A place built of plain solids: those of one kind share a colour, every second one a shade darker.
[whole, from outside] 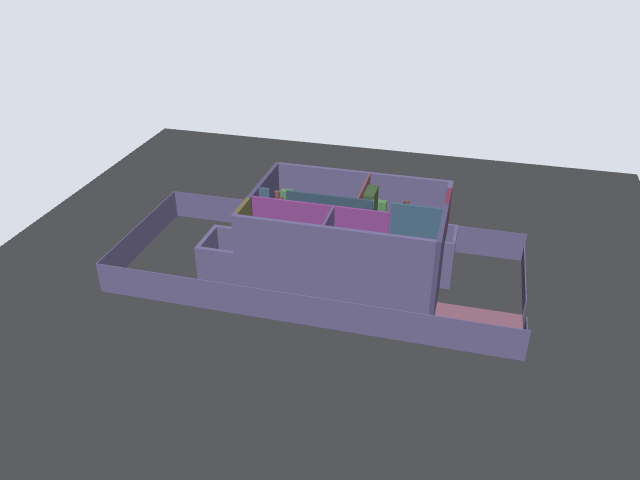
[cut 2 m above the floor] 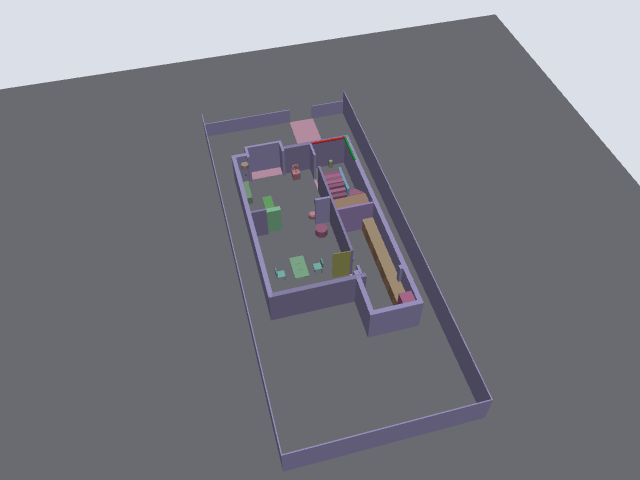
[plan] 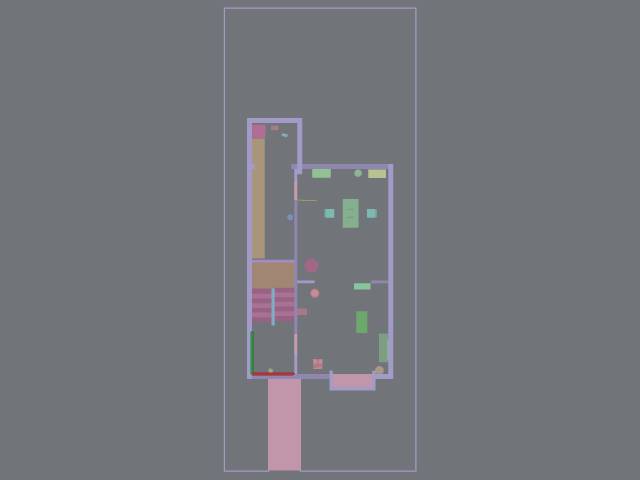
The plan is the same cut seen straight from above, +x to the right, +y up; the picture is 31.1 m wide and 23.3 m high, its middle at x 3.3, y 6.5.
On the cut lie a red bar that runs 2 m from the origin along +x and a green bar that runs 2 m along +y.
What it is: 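A detached two-storey house, 6.6 m wide inside and 9.9 m deep with a one-storey outshot of 2.2 m behind the kitchen; a hall 2.05 m wide with a dog-leg stair of 16 risers of 175 mm on goings of 228 mm; a through lounge; a bay window at the front; upstairs three bedrooms and a bathroom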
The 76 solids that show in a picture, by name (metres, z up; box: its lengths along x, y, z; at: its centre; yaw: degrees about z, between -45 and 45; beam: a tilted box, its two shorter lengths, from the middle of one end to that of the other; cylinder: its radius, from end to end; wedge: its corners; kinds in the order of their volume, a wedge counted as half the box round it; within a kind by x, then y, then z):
{
 "wall_1": {"box": [0.06, 22.54, 1.85], "at": [-1.34, 6.52, 0.88]},
 "wall_2": {"box": [2.21, 0.06, 1.05], "at": [-0.27, -4.72, 0.47]},
 "wall_3": {"box": [0.25, 10.44, 5.23], "at": [-0.13, 4.97, 2.56]},
 "wall_4": {"box": [0.25, 2.73, 3.01], "at": [-0.13, 11.06, 1.46]},
 "wall_5": {"box": [0.4, 0.25, 5.23], "at": [-0.05, 10.07, 2.56]},
 "wall_6": {"box": [2.69, 0.25, 3.01], "at": [1.1, 12.3, 1.46]},
 "wall_7": {"box": [4.17, 0.25, 5.23], "at": [1.83, -0.13, 2.56]},
 "wall_8": {"box": [0.14, 0.98, 2.71], "at": [2.12, 0.49, 1.31]},
 "wall_9": {"box": [0.14, 6.49, 2.71], "at": [2.12, 5.19, 1.31]},
 "wall_10": {"box": [0.25, 2.73, 3.01], "at": [2.32, 11.06, 1.46]},
 "wall_11": {"box": [0.84, 0.14, 2.71], "at": [2.61, 4.47, 1.31]},
 "wall_12": {"box": [9.36, 0.06, 1.85], "at": [3.31, 17.76, 0.88]},
 "wall_13": {"box": [0.16, 0.97, 2.96], "at": [3.84, -0.32, 1.43]},
 "wall_14": {"box": [4.96, 0.25, 5.23], "at": [4.38, 10.07, 2.56]},
 "wall_15": {"box": [2.23, 0.16, 2.96], "at": [4.88, -0.73, 1.43]},
 "wall_16": {"box": [5.66, 0.06, 1.05], "at": [5.15, -4.72, 0.47]},
 "wall_17": {"box": [0.16, 0.97, 2.96], "at": [5.91, -0.32, 1.43]},
 "wall_18": {"box": [0.84, 0.14, 2.71], "at": [6.19, 4.47, 1.31]},
 "wall_19": {"box": [1.03, 0.25, 5.23], "at": [6.35, -0.13, 2.56]},
 "wall_20": {"box": [0.25, 10.44, 5.23], "at": [6.74, 4.97, 2.56]},
 "wall_21": {"box": [0.06, 22.54, 1.85], "at": [7.95, 6.52, 0.88]},
 "tread_1": {"box": [0.95, 0.26, 0.2], "at": [0.47, 2.65, 0.08]},
 "tread_2": {"box": [0.95, 0.26, 0.37], "at": [0.47, 2.88, 0.17]},
 "tread_3": {"box": [0.95, 0.26, 0.55], "at": [0.47, 3.11, 0.25]},
 "tread_4": {"box": [0.95, 0.26, 0.72], "at": [0.47, 3.33, 0.34]},
 "tread_5": {"box": [0.95, 0.26, 0.9], "at": [0.47, 3.56, 0.43]},
 "tread_6": {"box": [0.95, 0.26, 1.07], "at": [0.47, 3.79, 0.52]},
 "tread_7": {"box": [0.95, 0.26, 1.25], "at": [0.47, 4.02, 0.6]},
 "tread_8": {"box": [0.95, 0.26, 2.65], "at": [1.58, 2.68, 1.3]},
 "tread_9": {"box": [0.95, 0.26, 2.47], "at": [1.58, 2.91, 1.22]},
 "tread_10": {"box": [0.95, 0.26, 2.3], "at": [1.58, 3.14, 1.13]},
 "tread_11": {"box": [0.95, 0.26, 2.12], "at": [1.58, 3.37, 1.04]},
 "tread_12": {"box": [0.95, 0.26, 1.95], "at": [1.58, 3.6, 0.95]},
 "tread_13": {"box": [0.95, 0.26, 1.77], "at": [1.58, 3.82, 0.87]},
 "tread_14": {"box": [0.95, 0.26, 1.6], "at": [1.58, 4.05, 0.78]},
 "ground_1": {"box": [1.6, 4.44, 0.5], "at": [1.58, -2.47, -0.25]},
 "ground_2": {"box": [1.91, 0.65, 0.5], "at": [4.88, -0.32, -0.25]},
 "half_landing_1": {"box": [2.05, 1.26, 1.42], "at": [1.03, 4.78, 0.69]},
 "kitchen_unit_1": {"box": [0.6, 0.64, 0.91], "at": [0.3, 5.92, 0.41]},
 "kitchen_unit_2": {"box": [0.6, 0.64, 0.91], "at": [0.3, 6.57, 0.41]},
 "kitchen_unit_3": {"box": [0.6, 0.64, 0.91], "at": [0.3, 7.21, 0.41]},
 "kitchen_unit_4": {"box": [0.6, 0.64, 0.91], "at": [0.3, 7.86, 0.41]},
 "kitchen_unit_5": {"box": [0.6, 0.64, 0.91], "at": [0.3, 8.51, 0.41]},
 "kitchen_unit_6": {"box": [0.6, 0.64, 0.91], "at": [0.3, 9.16, 0.41]},
 "kitchen_unit_7": {"box": [0.6, 0.64, 0.91], "at": [0.3, 9.8, 0.41]},
 "kitchen_unit_8": {"box": [0.6, 0.64, 0.91], "at": [0.3, 10.45, 0.41]},
 "corridor_wall_1": {"box": [0.14, 2.66, 2.52], "at": [3.24, 1.33, 3.92]},
 "corridor_wall_2": {"box": [0.14, 4.76, 2.52], "at": [3.24, 6.0, 3.92]},
 "corridor_wall_3": {"box": [0.14, 0.59, 2.52], "at": [3.24, 9.65, 3.92]},
 "landing_wall_1": {"box": [0.14, 7.39, 2.52], "at": [2.12, 6.25, 3.92]},
 "wardrobe_bed_1": {"box": [1.51, 0.6, 2.05], "at": [5.2, 4.1, 3.78]},
 "landing_end_wall_1": {"box": [2.05, 0.14, 5.23], "at": [1.03, 5.48, 2.56]},
 "front_wall_over_bay_1": {"box": [1.91, 0.25, 2.52], "at": [4.88, -0.13, 3.92]},
 "bedrooms_wall_1": {"box": [3.3, 0.14, 2.52], "at": [4.96, 4.47, 3.92]},
 "back_wall_over_outshot_1": {"box": [1.75, 0.25, 2.52], "at": [1.03, 10.07, 3.92]},
 "stair_spine_1": {"box": [0.15, 1.79, 3.85], "at": [1.03, 3.25, 1.88]},
 "dresser_1": {"box": [0.9, 0.42, 0.92], "at": [3.37, 9.73, 0.41]},
 "dresser_2": {"box": [0.42, 0.8, 0.87], "at": [6.4, 3.76, 3.19]},
 "dresser_3": {"box": [0.42, 0.8, 0.87], "at": [6.4, 9.35, 3.19]},
 "fridge_freezer_1": {"box": [0.65, 0.65, 1.85], "at": [0.33, 11.77, 0.88]},
 "slotfit_storage_1": {"box": [0.86, 0.42, 1.34], "at": [6.07, 9.72, 0.62]},
 "shelf_1": {"box": [0.8, 0.3, 1.7], "at": [5.36, 4.25, 0.8]},
 "tv_board_1": {"box": [0.46, 1.4, 0.55], "at": [6.39, 1.26, 0.23]},
 "clutter_clutter_back_1": {"cylinder": 0.34, "from": [2.88, 5.25, -0.05], "to": [2.88, 5.25, 0.45]},
 "worktop_1": {"box": [0.62, 5.83, 0.04], "at": [0.31, 8.51, 0.88]},
 "meeting_table_1": {"box": [0.77, 1.4, 0.07], "at": [4.78, 7.79, 0.7]},
 "door_leaf_kitchen_side_1": {"box": [0.94, 0.04, 2.05], "at": [2.66, 8.42, 0.97], "yaw": -2.1},
 "box_cardboard_1": {"box": [0.55, 0.32, 0.39], "at": [2.39, 3.01, 0.15]},
 "floor_lamp_1": {"cylinder": 0.21, "from": [6.18, 0.17, 1.25], "to": [6.18, 0.17, 1.55]},
 "coffee_table_1": {"box": [0.54, 1.05, 0.07], "at": [5.33, 2.51, 0.36]},
 "plant_pot_1": {"cylinder": 0.18, "from": [5.15, 9.74, 0.0], "to": [5.15, 9.74, 0.38]},
 "nightstand_1": {"cylinder": 0.15, "from": [5.7, 9.79, 3.35], "to": [5.7, 9.79, 3.82]},
 "threshold_1": {"box": [0.14, 0.97, 0.06], "at": [2.12, 1.46, -0.02]},
 "threshold_2": {"box": [0.14, 0.97, 0.06], "at": [2.12, 8.92, -0.02]},
 "side_chair_1": {"box": [0.42, 0.42, 0.04], "at": [3.78, 7.79, 0.43]},
 "side_chair_2": {"box": [0.42, 0.42, 0.04], "at": [5.78, 7.79, 0.43]}
}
